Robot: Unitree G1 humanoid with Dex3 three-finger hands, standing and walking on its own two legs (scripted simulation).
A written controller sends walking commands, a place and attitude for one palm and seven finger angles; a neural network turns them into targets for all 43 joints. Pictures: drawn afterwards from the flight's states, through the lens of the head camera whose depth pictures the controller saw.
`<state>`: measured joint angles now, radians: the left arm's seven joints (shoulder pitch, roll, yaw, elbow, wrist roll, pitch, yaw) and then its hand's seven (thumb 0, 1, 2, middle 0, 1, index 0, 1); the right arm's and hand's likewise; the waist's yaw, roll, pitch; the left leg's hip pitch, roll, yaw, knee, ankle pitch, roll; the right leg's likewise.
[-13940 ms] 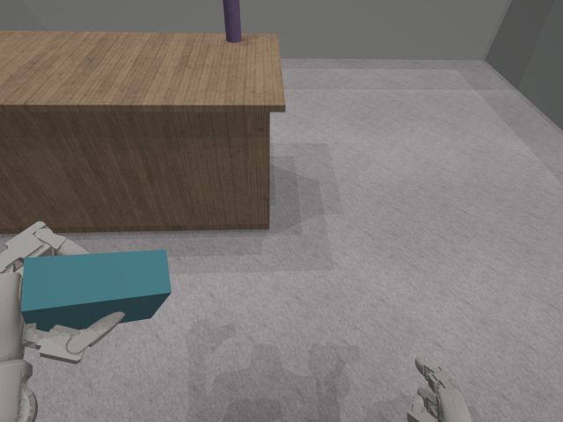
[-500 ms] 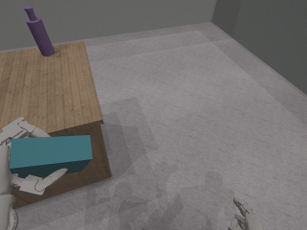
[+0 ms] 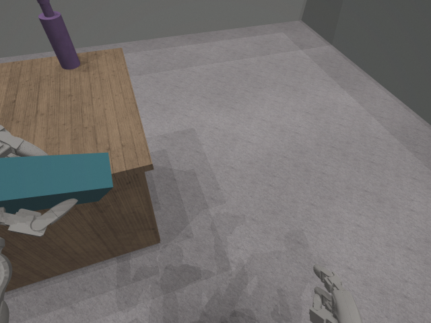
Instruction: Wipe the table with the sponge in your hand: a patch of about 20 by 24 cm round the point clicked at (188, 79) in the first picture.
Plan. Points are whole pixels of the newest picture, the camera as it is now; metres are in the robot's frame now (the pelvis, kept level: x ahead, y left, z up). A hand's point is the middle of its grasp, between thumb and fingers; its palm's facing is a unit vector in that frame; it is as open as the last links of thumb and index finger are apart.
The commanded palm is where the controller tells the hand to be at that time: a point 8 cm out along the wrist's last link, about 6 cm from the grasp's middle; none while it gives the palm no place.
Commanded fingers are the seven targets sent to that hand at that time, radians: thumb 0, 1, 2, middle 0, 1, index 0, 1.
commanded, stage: look again from close up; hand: left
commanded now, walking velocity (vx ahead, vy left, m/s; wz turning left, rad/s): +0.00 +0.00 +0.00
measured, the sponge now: (72, 182) +0.26 +0.24 +0.16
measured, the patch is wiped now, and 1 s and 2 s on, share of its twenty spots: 0.00 0.00 0.00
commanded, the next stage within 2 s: shuffle to correct the standing spot in 0.06 s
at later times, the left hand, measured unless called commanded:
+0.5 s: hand (55, 166) +0.29 +0.27 +0.16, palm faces +0.36 -0.85 -0.38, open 9.4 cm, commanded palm +0.23 +0.31 +0.18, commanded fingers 0.00 0.10 1.30 -1.20 -1.60 -1.20 -1.60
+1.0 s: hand (17, 169) +0.27 +0.32 +0.17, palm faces +0.40 -0.81 -0.42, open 9.4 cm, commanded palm +0.21 +0.35 +0.18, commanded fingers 0.00 0.10 1.30 -1.20 -1.60 -1.20 -1.60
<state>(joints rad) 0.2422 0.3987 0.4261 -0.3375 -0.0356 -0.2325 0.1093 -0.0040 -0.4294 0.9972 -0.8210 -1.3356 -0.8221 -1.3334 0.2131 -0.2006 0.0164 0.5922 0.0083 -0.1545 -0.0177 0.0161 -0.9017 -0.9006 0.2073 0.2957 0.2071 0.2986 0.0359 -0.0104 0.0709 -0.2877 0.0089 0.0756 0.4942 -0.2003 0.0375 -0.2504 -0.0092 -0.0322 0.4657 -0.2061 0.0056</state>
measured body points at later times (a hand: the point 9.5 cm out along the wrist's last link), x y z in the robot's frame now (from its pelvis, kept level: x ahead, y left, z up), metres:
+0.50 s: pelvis +0.06 +0.03 -0.01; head +0.08 +0.05 +0.44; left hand +0.26 +0.32 +0.18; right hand +0.27 -0.19 -0.06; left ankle +0.04 +0.09 -0.74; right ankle +0.03 -0.13 -0.74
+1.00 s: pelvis +0.05 +0.07 -0.02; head +0.06 +0.07 +0.43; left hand +0.24 +0.36 +0.19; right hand +0.21 -0.15 -0.10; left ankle +0.04 +0.09 -0.74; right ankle +0.03 -0.07 -0.74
